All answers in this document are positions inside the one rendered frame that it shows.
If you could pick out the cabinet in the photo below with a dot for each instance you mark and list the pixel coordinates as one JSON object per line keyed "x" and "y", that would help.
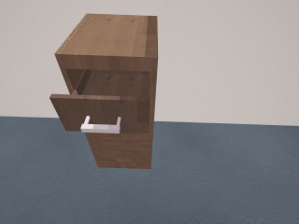
{"x": 114, "y": 42}

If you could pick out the handle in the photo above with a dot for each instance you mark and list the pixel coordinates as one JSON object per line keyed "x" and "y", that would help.
{"x": 100, "y": 128}

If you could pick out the drawer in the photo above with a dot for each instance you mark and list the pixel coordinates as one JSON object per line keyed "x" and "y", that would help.
{"x": 105, "y": 96}

